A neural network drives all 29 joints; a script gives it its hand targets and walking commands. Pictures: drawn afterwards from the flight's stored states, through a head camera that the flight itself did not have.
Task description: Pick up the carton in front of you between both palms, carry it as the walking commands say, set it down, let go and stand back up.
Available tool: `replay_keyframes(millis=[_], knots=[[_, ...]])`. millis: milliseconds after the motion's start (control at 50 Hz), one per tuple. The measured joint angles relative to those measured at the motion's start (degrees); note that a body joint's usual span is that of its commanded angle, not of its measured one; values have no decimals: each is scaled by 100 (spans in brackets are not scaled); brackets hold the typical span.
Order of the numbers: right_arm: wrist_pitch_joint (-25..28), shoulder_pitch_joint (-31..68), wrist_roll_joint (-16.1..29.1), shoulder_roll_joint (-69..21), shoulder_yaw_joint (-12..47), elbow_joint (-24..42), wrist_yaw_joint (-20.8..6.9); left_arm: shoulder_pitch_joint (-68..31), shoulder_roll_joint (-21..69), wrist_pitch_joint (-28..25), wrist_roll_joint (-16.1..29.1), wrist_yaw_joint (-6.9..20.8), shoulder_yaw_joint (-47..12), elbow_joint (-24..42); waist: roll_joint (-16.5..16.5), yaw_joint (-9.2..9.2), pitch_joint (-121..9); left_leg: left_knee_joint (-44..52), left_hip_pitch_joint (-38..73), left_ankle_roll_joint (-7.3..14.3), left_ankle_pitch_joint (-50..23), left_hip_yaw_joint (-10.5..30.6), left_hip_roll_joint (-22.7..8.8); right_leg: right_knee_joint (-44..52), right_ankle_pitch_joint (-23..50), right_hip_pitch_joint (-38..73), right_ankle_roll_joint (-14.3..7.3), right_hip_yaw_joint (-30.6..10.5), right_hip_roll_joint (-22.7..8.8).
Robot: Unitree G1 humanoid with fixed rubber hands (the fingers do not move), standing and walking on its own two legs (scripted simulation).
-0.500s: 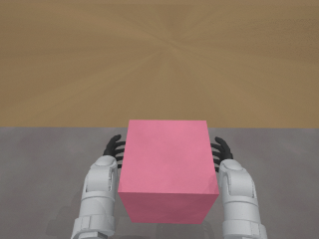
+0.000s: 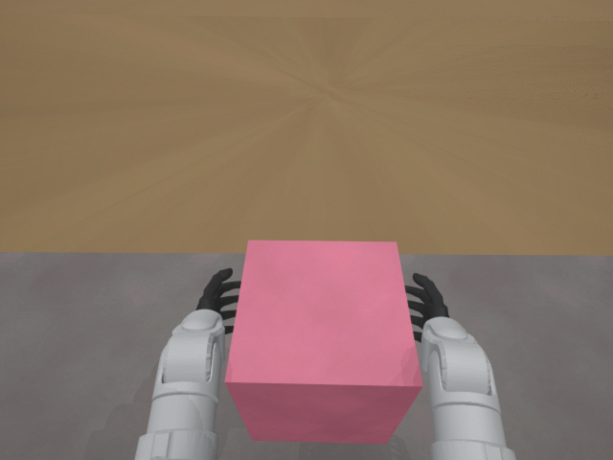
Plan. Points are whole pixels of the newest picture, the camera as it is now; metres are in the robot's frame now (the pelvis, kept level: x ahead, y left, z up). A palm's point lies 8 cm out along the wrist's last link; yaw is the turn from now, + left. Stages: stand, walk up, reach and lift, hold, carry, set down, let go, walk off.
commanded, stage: carry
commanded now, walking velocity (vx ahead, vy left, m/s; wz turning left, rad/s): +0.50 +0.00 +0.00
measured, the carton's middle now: (320, 346) +0.29 +0.00 -0.02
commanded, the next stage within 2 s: none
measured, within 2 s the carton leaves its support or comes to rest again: neither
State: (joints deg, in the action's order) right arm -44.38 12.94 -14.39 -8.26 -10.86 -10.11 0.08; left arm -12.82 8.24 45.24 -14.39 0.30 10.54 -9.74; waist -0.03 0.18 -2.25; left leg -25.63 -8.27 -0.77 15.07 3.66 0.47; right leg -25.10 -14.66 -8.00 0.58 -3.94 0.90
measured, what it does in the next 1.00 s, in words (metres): walks ahead: left foot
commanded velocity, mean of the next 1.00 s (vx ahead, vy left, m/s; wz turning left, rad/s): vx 0.50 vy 0.00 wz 0.00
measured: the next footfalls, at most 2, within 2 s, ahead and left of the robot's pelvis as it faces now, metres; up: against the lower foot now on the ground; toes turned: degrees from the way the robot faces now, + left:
left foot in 0.62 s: +0.39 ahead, +0.12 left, +0.00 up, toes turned +11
right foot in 1.12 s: +0.73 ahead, -0.08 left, +0.00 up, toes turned -13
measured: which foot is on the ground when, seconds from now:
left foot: down 0.00-0.34, up 0.36-0.60, down 0.62-1.00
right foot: down 0.00-0.62, up 0.64-1.00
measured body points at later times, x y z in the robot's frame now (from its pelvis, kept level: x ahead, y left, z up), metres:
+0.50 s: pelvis +0.18 +0.01 +0.00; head +0.16 +0.02 +0.45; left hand +0.42 +0.16 +0.07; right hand +0.43 -0.14 +0.08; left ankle +0.16 +0.11 -0.70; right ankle +0.08 -0.10 -0.74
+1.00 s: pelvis +0.47 +0.04 +0.00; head +0.44 +0.06 +0.45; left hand +0.71 +0.18 +0.08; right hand +0.70 -0.12 +0.09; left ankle +0.36 +0.12 -0.74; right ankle +0.60 -0.10 -0.70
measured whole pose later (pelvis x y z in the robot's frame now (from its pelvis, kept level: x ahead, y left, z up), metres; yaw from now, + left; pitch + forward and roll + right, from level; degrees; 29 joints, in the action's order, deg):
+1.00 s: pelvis +0.47 +0.04 +0.00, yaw -2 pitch +5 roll -1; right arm -64.2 -5.6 0.3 -7.8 -2.0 29.9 8.6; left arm 7.2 7.9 65.0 -1.0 -9.0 1.8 32.2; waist -0.1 -1.9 -9.6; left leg -13.0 -0.5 1.8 17.3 -12.3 -1.2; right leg -35.6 -5.0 -34.8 0.0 8.8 -5.6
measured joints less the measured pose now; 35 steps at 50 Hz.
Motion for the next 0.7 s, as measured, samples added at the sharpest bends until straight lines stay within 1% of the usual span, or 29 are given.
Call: replay_keyframes(millis=[40,60,120,180,200,220,260,280,320,340,360,380,420,440,460,500,540,580,600,620,640,660,680,700], knots=[[-70,-99,88,20,76,174,38,90,-18,72,81,-45,-83,167,2,-12,-228,-227,-247,9,421,-29,-23,-168,-362,-218,-5,27,1],[-112,-132,136,27,106,303,66,117,-23,118,129,-70,-124,292,-1,-20,-315,-308,-360,9,470,-59,-42,-213,-370,-312,-13,41,-2],[-283,-226,314,43,172,814,122,198,-35,285,279,-157,-262,780,-15,-51,-521,-598,-644,23,430,-180,-96,-391,-132,-534,-23,85,-33],[-558,-343,473,58,289,1327,192,353,-57,582,420,-233,-386,1353,-66,-42,-742,-650,-677,33,379,-302,-85,-661,-471,-651,-6,60,-95],[-662,-347,509,57,350,1468,212,407,-66,700,466,-251,-382,1564,-105,-25,-810,-666,-673,53,435,-361,-55,-821,-628,-731,-42,58,-151],[-763,-339,538,54,421,1588,232,471,-75,813,517,-266,-360,1776,-111,-3,-871,-679,-663,75,530,-429,-50,-1048,-743,-857,-61,152,-215],[-979,-380,580,57,566,1854,282,597,-87,1033,619,-329,-352,2144,-11,27,-938,-630,-596,106,687,-517,-127,-1322,-1045,-1099,-64,485,-248],[-1101,-446,609,65,615,2031,309,645,-91,1148,683,-350,-365,2302,53,34,-943,-564,-535,97,722,-533,-182,-1268,-1110,-1172,-66,650,-225],[-1355,-637,684,82,686,2480,417,719,-92,1384,815,-421,-458,2614,163,21,-903,-521,-417,52,821,-508,-283,-760,-776,-1140,-87,968,-143],[-1482,-760,724,93,673,2738,447,748,-90,1486,876,-464,-543,2744,228,-21,-892,-639,-415,29,937,-436,-331,-570,-328,-1026,-142,1068,-102],[-1592,-905,781,102,631,2973,478,780,-88,1565,924,-508,-653,2824,270,-46,-914,-988,-561,32,1033,-454,-393,-542,-183,-962,-176,1165,-83],[-1688,-1057,849,105,594,3158,516,832,-89,1647,960,-550,-754,2886,223,-52,-941,-1509,-798,31,1089,-538,-395,-559,-293,-906,-196,1223,-113],[-1879,-1308,999,95,595,3414,606,1063,-94,1824,1034,-637,-874,3097,38,-49,-963,-2431,-1316,66,1464,-745,-314,-411,-552,-699,-199,1250,-219],[-1959,-1410,1074,88,625,3514,651,1222,-90,1902,1068,-677,-902,3252,-45,-35,-957,-2664,-1557,93,1595,-850,-284,-259,-595,-561,-180,1237,-268],[-2018,-1498,1145,81,658,3603,683,1376,-82,1971,1103,-723,-917,3419,-115,-10,-937,-2702,-1771,115,1604,-952,-272,-77,-586,-405,-136,1215,-312],[-2077,-1624,1272,68,711,3753,730,1611,-61,2065,1183,-823,-918,3725,-209,65,-860,-2333,-2107,122,1181,-1102,-284,273,-555,-71,-54,1168,-380],[-2071,-1711,1375,56,749,3884,777,1734,-50,2101,1295,-903,-898,3948,-254,146,-765,-1655,-2288,113,547,-1199,-299,498,-619,264,18,1132,-433],[-2027,-1764,1425,50,774,3987,866,1780,-46,2110,1400,-981,-877,4102,-286,203,-678,-945,-2263,127,-59,-1368,-276,449,-847,539,125,1087,-518],[-2009,-1762,1449,50,779,4022,927,1786,-46,2111,1446,-1018,-867,4164,-292,213,-641,-663,-2159,153,-240,-1497,-243,258,-1057,630,188,1051,-579],[-1996,-1733,1474,53,780,4033,989,1782,-48,2107,1488,-1056,-850,4210,-275,218,-620,-515,-2019,223,-414,-1602,-227,-100,-1325,651,228,1015,-640],[-1954,-1689,1486,56,798,3951,1051,1760,-53,2097,1531,-1091,-800,4192,-294,185,-631,-689,-1994,374,-653,-1696,-216,-720,-1544,491,222,979,-749],[-1919,-1635,1494,63,813,3813,1105,1721,-59,2099,1572,-1120,-735,4112,-290,132,-645,-921,-1996,503,-534,-1754,-212,-1571,-1505,158,194,832,-763],[-1917,-1596,1518,69,812,3695,1140,1681,-62,2121,1609,-1142,-683,4023,-257,95,-643,-1001,-1925,587,-342,-1797,-217,-2449,-1408,-254,133,688,-709],[-1934,-1589,1547,69,797,3626,1155,1655,-64,2146,1632,-1152,-658,3945,-213,51,-637,-939,-1799,631,-198,-1825,-211,-3186,-1277,-668,52,634,-661]])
